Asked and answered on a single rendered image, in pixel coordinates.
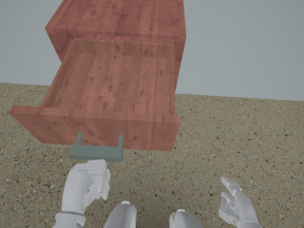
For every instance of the robot left hand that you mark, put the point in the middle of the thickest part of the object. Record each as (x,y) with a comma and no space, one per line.
(92,175)

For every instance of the left robot forearm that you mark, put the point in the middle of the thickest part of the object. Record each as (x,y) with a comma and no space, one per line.
(68,219)

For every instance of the left robot shin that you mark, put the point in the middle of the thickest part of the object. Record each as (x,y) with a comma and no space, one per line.
(125,202)

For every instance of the robot left thigh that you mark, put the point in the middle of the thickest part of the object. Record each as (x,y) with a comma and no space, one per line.
(123,216)

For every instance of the cabinet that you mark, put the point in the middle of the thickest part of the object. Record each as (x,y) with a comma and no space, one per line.
(143,21)

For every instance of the robot right hand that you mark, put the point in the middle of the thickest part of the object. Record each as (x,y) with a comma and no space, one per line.
(240,208)

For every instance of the handle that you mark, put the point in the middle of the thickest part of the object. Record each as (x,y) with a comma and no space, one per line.
(86,152)

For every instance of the drawer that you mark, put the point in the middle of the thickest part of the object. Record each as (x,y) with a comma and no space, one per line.
(108,88)

